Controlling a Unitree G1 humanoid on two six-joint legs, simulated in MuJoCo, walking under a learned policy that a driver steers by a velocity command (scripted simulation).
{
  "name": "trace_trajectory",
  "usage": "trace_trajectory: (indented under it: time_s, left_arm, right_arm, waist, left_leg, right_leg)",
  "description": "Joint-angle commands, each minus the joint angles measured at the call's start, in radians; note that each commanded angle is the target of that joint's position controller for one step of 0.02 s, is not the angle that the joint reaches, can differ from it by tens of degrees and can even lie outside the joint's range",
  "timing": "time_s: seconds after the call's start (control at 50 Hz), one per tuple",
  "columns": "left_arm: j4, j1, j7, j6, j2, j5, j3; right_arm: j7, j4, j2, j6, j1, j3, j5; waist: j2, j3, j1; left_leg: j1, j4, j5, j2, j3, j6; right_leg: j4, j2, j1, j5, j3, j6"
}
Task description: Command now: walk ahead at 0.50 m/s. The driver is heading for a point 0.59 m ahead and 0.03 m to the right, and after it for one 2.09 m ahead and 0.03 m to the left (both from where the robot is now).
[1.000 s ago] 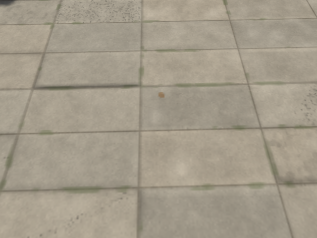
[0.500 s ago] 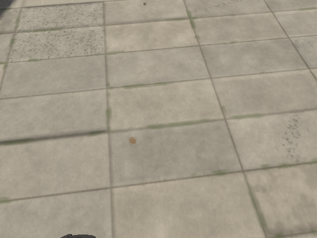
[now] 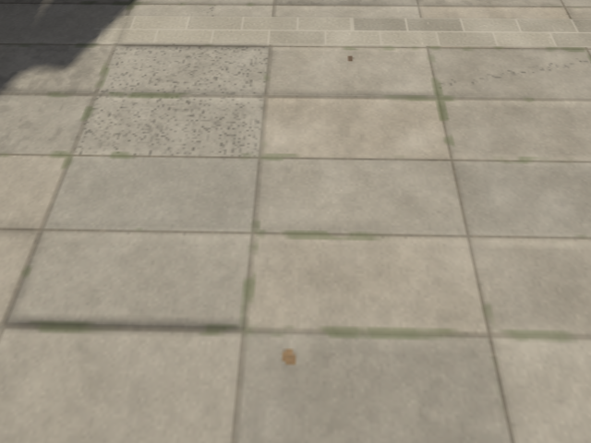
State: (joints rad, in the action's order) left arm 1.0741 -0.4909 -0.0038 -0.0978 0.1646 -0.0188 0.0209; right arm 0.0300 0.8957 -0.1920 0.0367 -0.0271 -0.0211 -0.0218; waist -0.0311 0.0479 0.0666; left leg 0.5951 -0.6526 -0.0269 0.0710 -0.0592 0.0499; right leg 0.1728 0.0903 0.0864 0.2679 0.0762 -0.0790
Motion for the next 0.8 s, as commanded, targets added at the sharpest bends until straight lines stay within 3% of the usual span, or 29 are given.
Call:
trace_trajectory:
  time_s: [0.02, 0.06, 0.08, 0.1, 0.12, 0.14, 0.16, 0.18, 0.2, 0.24, 0.28, 0.32, 0.36, 0.48, 0.58, 0.62, 0.64, 0.66, 0.68, 0.7, 0.72, 0.74, 0.76, 0.8]
  left_arm:
    - [-0.005, -0.068, -0.014, -0.002, 0.147, -0.009, 0.027]
    - [-0.005, -0.033, -0.018, 0.000, 0.161, -0.011, 0.031]
    - [-0.005, -0.018, -0.017, 0.003, 0.168, -0.008, 0.033]
    - [-0.012, -0.004, -0.015, 0.004, 0.161, -0.002, 0.029]
    - [-0.051, -0.018, -0.007, 0.001, 0.109, 0.021, 0.014]
    - [-0.046, -0.113, -0.002, 0.004, 0.067, 0.037, 0.013]
    - [-0.053, -0.016, -0.005, 0.010, 0.144, 0.011, 0.036]
    - [-0.082, 0.066, 0.001, 0.005, 0.134, 0.006, 0.036]
    - [-0.086, 0.101, 0.004, 0.004, 0.115, 0.003, 0.035]
    - [-0.077, 0.080, 0.015, 0.029, 0.082, -0.018, 0.033]
    - [-0.084, 0.090, 0.025, 0.046, 0.069, -0.021, 0.034]
    - [-0.111, 0.164, 0.030, 0.058, 0.074, -0.021, 0.036]
    - [-0.143, 0.260, 0.032, 0.063, 0.084, -0.018, 0.036]
    - [-0.213, 0.475, 0.033, 0.057, 0.071, -0.002, 0.020]
    - [-0.256, 0.565, 0.030, 0.044, 0.087, -0.002, 0.021]
    - [-0.247, 0.512, 0.025, 0.034, 0.098, -0.001, 0.027]
    - [-0.221, 0.426, 0.018, 0.028, 0.110, -0.002, 0.036]
    - [-0.166, 0.267, 0.010, 0.019, 0.126, -0.006, 0.049]
    - [-0.116, 0.091, -0.002, 0.007, 0.176, -0.031, 0.067]
    - [-0.108, -0.018, -0.007, 0.006, 0.284, -0.052, 0.094]
    - [-0.108, 0.034, 0.003, 0.021, 0.265, -0.004, 0.092]
    - [-0.125, 0.156, 0.006, 0.022, 0.222, 0.015, 0.077]
    - [-0.132, 0.221, 0.009, 0.015, 0.146, 0.015, 0.056]
    - [-0.114, 0.250, 0.001, 0.008, 0.072, 0.016, 0.031]
  right_arm:
    - [-0.003, -0.085, -0.071, 0.022, 0.099, -0.014, 0.001]
    - [-0.011, -0.063, -0.083, 0.032, 0.012, -0.024, 0.001]
    - [-0.019, -0.021, -0.097, 0.040, -0.112, -0.035, -0.001]
    - [-0.029, 0.038, -0.130, 0.050, -0.289, -0.052, -0.013]
    - [-0.041, 0.065, -0.224, 0.057, -0.456, -0.078, -0.040]
    - [-0.031, 0.069, -0.273, 0.046, -0.470, -0.091, -0.031]
    - [-0.024, 0.062, -0.221, 0.036, -0.378, -0.083, 0.006]
    - [-0.020, 0.044, -0.161, 0.039, -0.277, -0.066, 0.014]
    - [-0.017, 0.041, -0.113, 0.046, -0.229, -0.053, 0.010]
    - [-0.024, 0.066, -0.058, 0.058, -0.234, -0.035, 0.011]
    - [-0.028, 0.095, -0.074, 0.072, -0.296, -0.035, 0.013]
    - [-0.031, 0.110, -0.102, 0.077, -0.334, -0.039, 0.014]
    - [-0.031, 0.120, -0.103, 0.075, -0.375, -0.036, 0.013]
    - [-0.036, 0.150, -0.098, 0.072, -0.486, -0.026, 0.011]
    - [-0.049, 0.178, -0.109, 0.064, -0.535, -0.029, -0.004]
    - [-0.054, 0.178, -0.121, 0.063, -0.503, -0.033, -0.007]
    - [-0.054, 0.177, -0.131, 0.062, -0.488, -0.036, -0.007]
    - [-0.052, 0.175, -0.134, 0.058, -0.467, -0.037, -0.002]
    - [-0.050, 0.158, -0.113, 0.060, -0.459, -0.028, 0.010]
    - [-0.043, 0.133, -0.017, 0.059, -0.558, -0.008, 0.059]
    - [-0.048, 0.152, -0.094, 0.055, -0.552, -0.035, 0.036]
    - [-0.050, 0.130, -0.089, 0.050, -0.481, -0.039, 0.022]
    - [-0.050, 0.123, -0.064, 0.050, -0.432, -0.034, 0.010]
    - [-0.045, 0.126, -0.043, 0.027, -0.426, -0.037, -0.012]
  waist:
    - [0.097, 0.074, -0.020]
    - [0.105, 0.031, -0.069]
    - [0.098, -0.031, -0.119]
    - [0.069, -0.126, -0.187]
    - [-0.051, -0.261, -0.224]
    - [-0.200, -0.346, -0.178]
    - [-0.050, -0.227, -0.152]
    - [-0.022, -0.095, -0.119]
    - [0.007, -0.041, -0.091]
    - [-0.018, -0.015, -0.041]
    - [-0.019, -0.016, -0.028]
    - [-0.019, 0.010, -0.030]
    - [-0.020, 0.037, -0.049]
    - [-0.030, 0.058, -0.107]
    - [-0.036, 0.076, -0.122]
    - [-0.042, 0.052, -0.084]
    - [-0.048, 0.008, -0.047]
    - [-0.024, -0.071, 0.021]
    - [0.011, -0.172, 0.080]
    - [0.220, -0.325, 0.061]
    - [0.151, -0.344, 0.034]
    - [0.099, -0.202, -0.022]
    - [0.059, -0.103, -0.041]
    - [0.077, -0.037, -0.091]
  left_leg:
    - [0.036, 0.061, -0.065, -0.024, -0.015, 0.031]
    - [-0.118, 0.111, -0.141, -0.073, -0.038, 0.065]
    - [-0.266, 0.158, -0.138, -0.108, -0.053, 0.086]
    - [-0.506, 0.190, -0.103, -0.086, -0.024, 0.117]
    - [-0.800, 0.208, -0.198, 0.165, 0.278, 0.193]
    - [-0.940, 0.338, -0.200, 0.375, 0.711, 0.315]
    - [-0.827, 0.375, -0.283, 0.313, 0.652, 0.278]
    - [-0.673, 0.411, -0.257, 0.279, 0.507, 0.244]
    - [-0.566, 0.448, -0.177, 0.229, 0.411, 0.208]
    - [-0.450, 0.486, -0.066, 0.158, 0.280, 0.161]
    - [-0.435, 0.500, 0.033, 0.141, 0.229, 0.163]
    - [-0.436, 0.527, 0.040, 0.128, 0.191, 0.164]
    - [-0.459, 0.547, 0.054, 0.117, 0.171, 0.158]
    - [-0.561, 0.536, 0.188, 0.102, 0.115, 0.136]
    - [-0.716, 0.465, 0.324, 0.153, 0.113, 0.152]
    - [-0.728, 0.378, 0.521, 0.157, 0.089, 0.135]
    - [-0.720, 0.280, 0.652, 0.149, 0.077, 0.122]
    - [-0.678, 0.105, 0.680, 0.116, 0.045, 0.103]
    - [-0.499, -0.134, 0.470, 0.075, 0.024, 0.078]
    - [-0.159, -0.556, -0.129, -0.094, -0.058, 0.017]
    - [-0.082, -0.695, -0.496, -0.145, 0.075, 0.021]
    - [-0.053, -0.700, -0.436, -0.088, 0.115, 0.022]
    - [-0.060, -0.648, -0.391, -0.057, 0.109, 0.016]
    - [-0.138, -0.523, -0.352, -0.020, 0.098, 0.001]
  right_leg:
    - [0.025, -0.322, 0.037, -0.583, -0.133, -0.120]
    - [0.143, -0.317, 0.038, -0.813, -0.105, -0.098]
    - [0.283, -0.297, 0.021, -0.903, -0.086, -0.084]
    - [0.483, -0.256, -0.090, -0.817, -0.053, -0.063]
    - [0.810, -0.182, -0.362, -0.448, -0.004, -0.031]
    - [1.112, -0.008, -0.638, 0.283, -0.022, -0.008]
    - [1.157, -0.076, -0.718, 0.204, -0.130, -0.024]
    - [1.117, -0.117, -0.731, 0.104, -0.125, -0.026]
    - [1.058, -0.149, -0.692, 0.044, -0.121, -0.023]
    - [0.982, -0.177, -0.601, 0.009, -0.112, -0.001]
    - [0.949, -0.178, -0.595, -0.011, -0.091, 0.015]
    - [0.897, -0.192, -0.657, -0.071, -0.075, 0.032]
    - [0.821, -0.204, -0.726, -0.141, -0.061, 0.047]
    - [0.544, -0.172, -0.735, -0.272, -0.013, 0.053]
    - [0.429, -0.142, -0.739, -0.190, -0.001, 0.011]
    - [0.381, -0.105, -0.628, -0.115, 0.017, -0.023]
    - [0.357, -0.071, -0.512, -0.087, 0.031, -0.042]
    - [0.290, -0.042, -0.322, -0.130, 0.046, -0.066]
    - [0.287, -0.157, -0.059, -0.171, -0.074, -0.108]
    - [0.252, -0.485, 0.237, -0.295, -0.523, -0.252]
    - [0.172, -0.528, 0.180, -0.533, -0.671, -0.291]
    - [0.175, -0.490, 0.034, -0.608, -0.488, -0.266]
    - [0.147, -0.445, -0.095, -0.702, -0.368, -0.233]
    - [0.098, -0.350, -0.247, -0.745, -0.209, -0.156]
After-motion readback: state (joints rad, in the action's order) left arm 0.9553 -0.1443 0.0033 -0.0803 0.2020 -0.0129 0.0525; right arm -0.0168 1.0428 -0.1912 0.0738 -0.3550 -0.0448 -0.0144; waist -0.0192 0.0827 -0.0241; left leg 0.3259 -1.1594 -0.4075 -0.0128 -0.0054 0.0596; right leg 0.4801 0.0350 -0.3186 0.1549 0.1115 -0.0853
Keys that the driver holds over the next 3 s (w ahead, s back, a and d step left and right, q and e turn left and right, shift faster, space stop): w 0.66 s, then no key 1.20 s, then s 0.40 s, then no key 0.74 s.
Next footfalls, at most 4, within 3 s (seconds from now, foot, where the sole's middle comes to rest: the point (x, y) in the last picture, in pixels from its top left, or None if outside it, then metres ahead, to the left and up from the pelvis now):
0.10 left None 0.23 0.10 -0.78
0.68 right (361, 419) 0.53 -0.07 -0.78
1.12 left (280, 389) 0.59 0.11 -0.78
2.30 right None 0.45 -0.11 -0.78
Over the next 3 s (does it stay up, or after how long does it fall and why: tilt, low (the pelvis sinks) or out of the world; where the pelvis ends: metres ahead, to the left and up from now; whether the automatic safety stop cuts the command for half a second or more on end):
stays up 0.35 -0.02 0.00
